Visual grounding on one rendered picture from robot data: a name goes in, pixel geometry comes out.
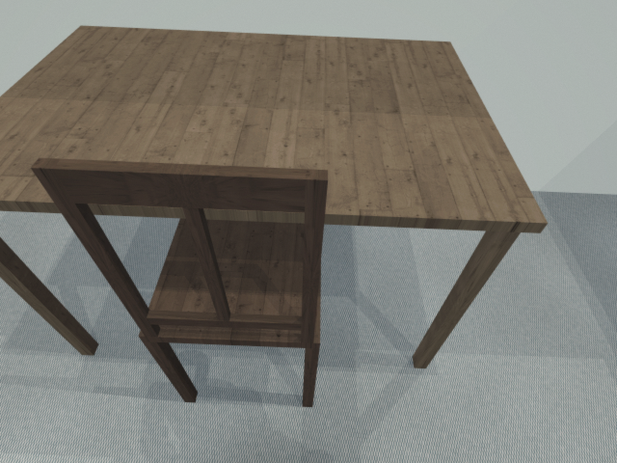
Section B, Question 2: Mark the table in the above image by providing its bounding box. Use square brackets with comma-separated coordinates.
[0, 25, 548, 368]

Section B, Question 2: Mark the chair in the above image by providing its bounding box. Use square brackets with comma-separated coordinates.
[31, 158, 328, 407]

